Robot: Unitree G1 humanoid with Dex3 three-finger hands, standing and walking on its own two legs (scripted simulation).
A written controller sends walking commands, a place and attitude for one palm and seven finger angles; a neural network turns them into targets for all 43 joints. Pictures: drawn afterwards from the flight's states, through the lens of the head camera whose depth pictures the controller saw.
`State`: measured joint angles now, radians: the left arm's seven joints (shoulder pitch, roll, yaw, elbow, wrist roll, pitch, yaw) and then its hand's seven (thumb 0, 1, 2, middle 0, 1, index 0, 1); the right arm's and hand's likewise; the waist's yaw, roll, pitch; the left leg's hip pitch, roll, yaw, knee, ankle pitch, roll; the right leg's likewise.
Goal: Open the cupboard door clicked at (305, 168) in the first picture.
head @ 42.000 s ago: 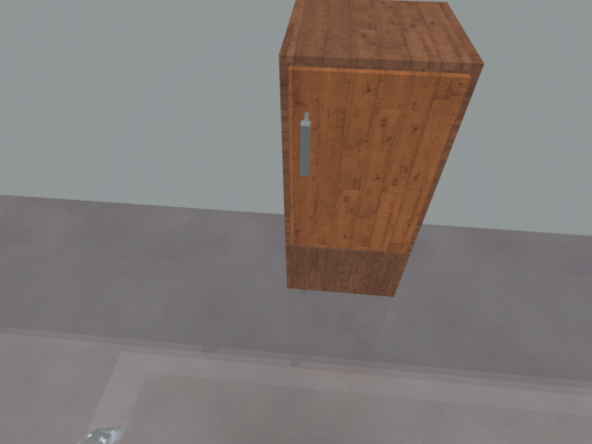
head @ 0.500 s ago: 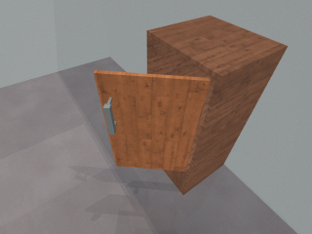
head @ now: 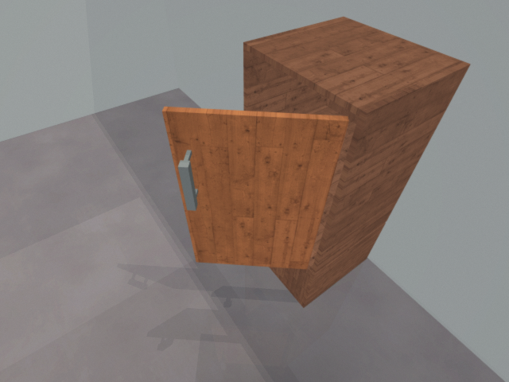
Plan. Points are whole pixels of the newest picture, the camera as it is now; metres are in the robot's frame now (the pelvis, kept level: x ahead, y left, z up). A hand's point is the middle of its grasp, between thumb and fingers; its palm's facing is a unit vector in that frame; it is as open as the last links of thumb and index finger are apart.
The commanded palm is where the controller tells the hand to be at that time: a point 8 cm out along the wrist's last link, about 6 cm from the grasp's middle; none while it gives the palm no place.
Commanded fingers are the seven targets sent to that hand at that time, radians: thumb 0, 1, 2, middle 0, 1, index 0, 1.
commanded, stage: come to a stop and stand still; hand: left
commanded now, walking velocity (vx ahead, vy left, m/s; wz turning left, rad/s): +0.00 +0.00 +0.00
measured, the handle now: (190, 180) +0.55 +0.19 -0.04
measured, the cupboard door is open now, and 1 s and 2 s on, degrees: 50 50 50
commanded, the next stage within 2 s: look again from close up in 0.04 s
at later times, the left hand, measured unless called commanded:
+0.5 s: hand out of the picture -0.02 +0.14 -0.18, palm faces +0.04 -0.99 -0.16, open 7.4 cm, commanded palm none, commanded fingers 0.00 0.90 0.90 -0.20 -0.30 -0.20 -0.30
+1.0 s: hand (170, 316) +0.22 +0.15 -0.01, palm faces +0.19 -0.98 -0.07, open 7.7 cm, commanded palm +0.12 +0.21 -0.07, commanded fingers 0.00 0.57 0.76 -0.22 -0.51 -0.22 -0.51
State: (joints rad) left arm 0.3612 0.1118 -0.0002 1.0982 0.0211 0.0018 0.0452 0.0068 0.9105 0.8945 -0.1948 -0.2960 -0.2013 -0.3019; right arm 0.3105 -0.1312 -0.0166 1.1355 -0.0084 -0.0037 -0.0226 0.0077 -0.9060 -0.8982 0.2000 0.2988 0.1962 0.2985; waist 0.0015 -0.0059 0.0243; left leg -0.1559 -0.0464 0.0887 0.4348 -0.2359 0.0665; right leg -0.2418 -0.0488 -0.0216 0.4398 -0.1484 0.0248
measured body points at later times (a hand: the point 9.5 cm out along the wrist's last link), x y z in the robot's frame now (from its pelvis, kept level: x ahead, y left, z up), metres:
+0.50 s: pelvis +0.00 -0.01 +0.00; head +0.00 -0.01 +0.45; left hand -0.02 +0.19 -0.16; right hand -0.01 -0.22 -0.16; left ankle +0.01 +0.07 -0.74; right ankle +0.06 -0.14 -0.74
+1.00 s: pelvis +0.00 -0.02 -0.03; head +0.00 -0.04 +0.42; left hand +0.21 +0.20 -0.01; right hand +0.14 -0.28 -0.12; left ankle +0.01 +0.07 -0.74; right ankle +0.06 -0.13 -0.74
